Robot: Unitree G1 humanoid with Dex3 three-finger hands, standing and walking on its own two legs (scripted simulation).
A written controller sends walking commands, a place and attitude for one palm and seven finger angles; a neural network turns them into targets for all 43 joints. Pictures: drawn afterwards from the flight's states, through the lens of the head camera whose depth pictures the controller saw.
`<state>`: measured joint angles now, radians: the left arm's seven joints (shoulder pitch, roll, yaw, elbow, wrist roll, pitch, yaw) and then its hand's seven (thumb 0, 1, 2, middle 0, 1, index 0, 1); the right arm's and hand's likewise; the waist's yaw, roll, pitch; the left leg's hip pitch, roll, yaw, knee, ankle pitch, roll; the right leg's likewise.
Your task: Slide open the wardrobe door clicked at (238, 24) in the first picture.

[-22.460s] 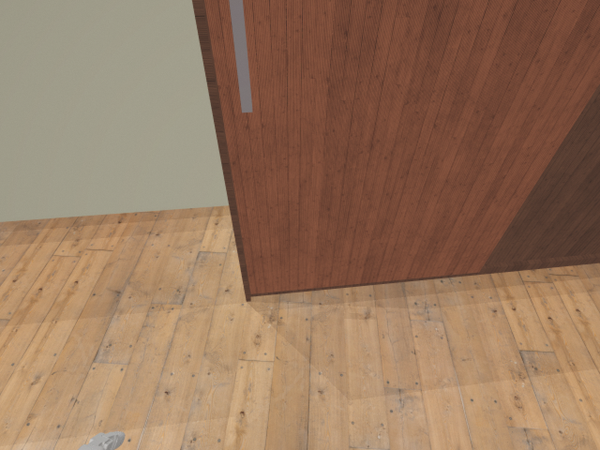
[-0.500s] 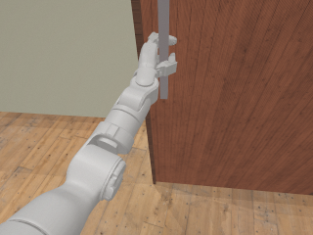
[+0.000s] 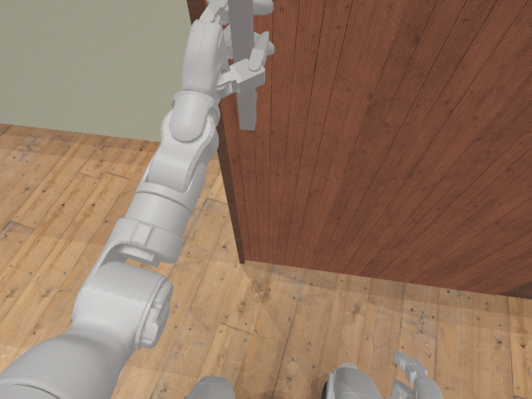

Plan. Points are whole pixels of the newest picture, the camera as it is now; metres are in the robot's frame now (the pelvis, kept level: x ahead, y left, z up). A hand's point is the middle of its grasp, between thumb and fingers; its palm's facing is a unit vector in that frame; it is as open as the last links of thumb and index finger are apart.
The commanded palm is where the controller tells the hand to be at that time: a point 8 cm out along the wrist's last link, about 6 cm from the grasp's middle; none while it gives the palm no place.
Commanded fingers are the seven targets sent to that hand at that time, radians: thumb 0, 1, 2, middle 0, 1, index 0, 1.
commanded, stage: step sideways, sliding the door along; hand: left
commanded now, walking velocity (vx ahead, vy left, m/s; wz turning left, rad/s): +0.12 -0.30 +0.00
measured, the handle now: (246, 33) +0.50 +0.12 +0.22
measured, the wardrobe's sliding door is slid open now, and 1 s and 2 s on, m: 0.00 0.17 0.38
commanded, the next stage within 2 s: none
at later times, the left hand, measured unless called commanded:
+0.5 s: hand (293, 66) +0.47 +0.05 +0.21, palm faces +0.31 -0.95 -0.09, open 6.2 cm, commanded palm +0.44 +0.00 +0.21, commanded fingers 0.00 0.90 0.90 -0.45 -1.40 -0.45 -1.40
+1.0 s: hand (401, 79) +0.47 -0.07 +0.20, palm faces +0.10 -0.99 +0.00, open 6.5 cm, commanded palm +0.45 -0.13 +0.20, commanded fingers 0.00 0.90 0.90 -0.45 -1.40 -0.45 -1.40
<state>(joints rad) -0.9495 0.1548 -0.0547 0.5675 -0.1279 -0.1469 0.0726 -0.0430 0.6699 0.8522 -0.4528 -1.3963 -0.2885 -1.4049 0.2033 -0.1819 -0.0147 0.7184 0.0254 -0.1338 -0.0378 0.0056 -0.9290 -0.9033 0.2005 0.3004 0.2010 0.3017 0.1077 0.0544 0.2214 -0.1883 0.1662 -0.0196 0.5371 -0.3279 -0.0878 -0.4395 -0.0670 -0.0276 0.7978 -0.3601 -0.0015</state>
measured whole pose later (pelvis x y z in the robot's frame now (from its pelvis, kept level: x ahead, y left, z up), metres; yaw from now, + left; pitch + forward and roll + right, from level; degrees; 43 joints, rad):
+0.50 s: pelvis +0.08 -0.16 -0.02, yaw +9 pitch -1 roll -1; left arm -0.75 0.18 0.01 0.09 -0.08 -0.03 0.13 -0.03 0.71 0.84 -0.46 -1.40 -0.24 -1.38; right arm 0.08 -0.18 -0.01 0.62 0.05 -0.19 0.02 0.02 -0.91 -0.90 0.20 0.30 0.20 0.30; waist 0.18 0.05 0.29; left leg -0.24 0.16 0.00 0.66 -0.39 -0.10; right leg -0.38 -0.06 -0.02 0.78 -0.32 0.01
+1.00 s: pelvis +0.19 -0.19 -0.04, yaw +11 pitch +0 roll -1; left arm -0.23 0.01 -0.25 -0.51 0.01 -0.06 0.10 -0.03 0.74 0.81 -0.46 -1.40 -0.20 -1.25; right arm 0.15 -0.18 0.01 0.47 0.04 -0.27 0.05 0.02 -0.91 -0.90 0.20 0.30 0.21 0.31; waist 0.14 0.06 0.22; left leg -0.17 0.18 0.21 0.83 -0.58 -0.05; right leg -0.49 -0.07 -0.08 0.83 -0.26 0.02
